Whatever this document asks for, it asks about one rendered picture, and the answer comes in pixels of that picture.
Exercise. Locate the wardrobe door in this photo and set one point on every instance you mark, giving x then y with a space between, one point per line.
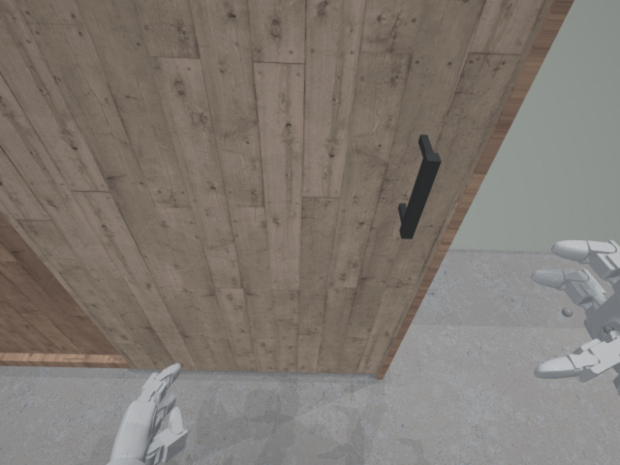
37 314
216 182

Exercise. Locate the robot right hand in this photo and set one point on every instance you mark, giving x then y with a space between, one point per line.
603 352

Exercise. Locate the handle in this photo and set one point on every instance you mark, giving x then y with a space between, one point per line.
410 215

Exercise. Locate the robot left hand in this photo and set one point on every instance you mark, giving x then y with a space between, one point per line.
142 421

